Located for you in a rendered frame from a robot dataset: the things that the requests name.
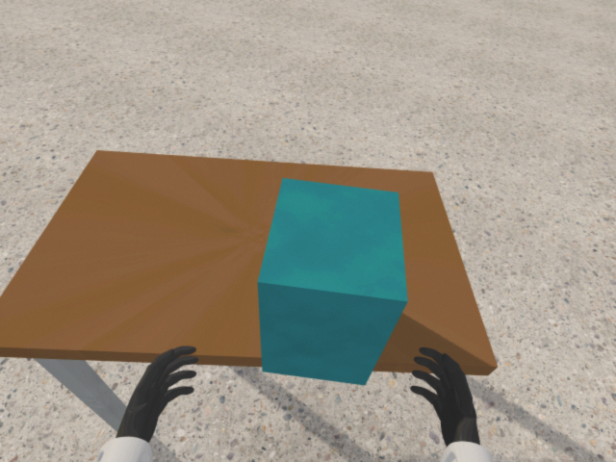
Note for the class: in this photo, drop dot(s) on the left robot forearm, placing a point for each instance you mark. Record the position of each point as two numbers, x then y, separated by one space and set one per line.
125 449

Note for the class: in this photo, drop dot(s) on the right robot hand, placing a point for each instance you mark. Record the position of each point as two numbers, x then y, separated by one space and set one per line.
453 402

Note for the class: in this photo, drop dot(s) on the right robot forearm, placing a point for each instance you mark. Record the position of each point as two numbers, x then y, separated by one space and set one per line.
466 452

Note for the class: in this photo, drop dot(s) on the carton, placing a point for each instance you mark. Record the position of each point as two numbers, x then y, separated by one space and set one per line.
332 284

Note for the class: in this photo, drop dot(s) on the left robot hand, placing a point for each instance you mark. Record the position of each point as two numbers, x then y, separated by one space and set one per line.
152 395

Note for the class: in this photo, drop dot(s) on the table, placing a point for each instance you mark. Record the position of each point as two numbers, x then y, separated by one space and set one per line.
149 252

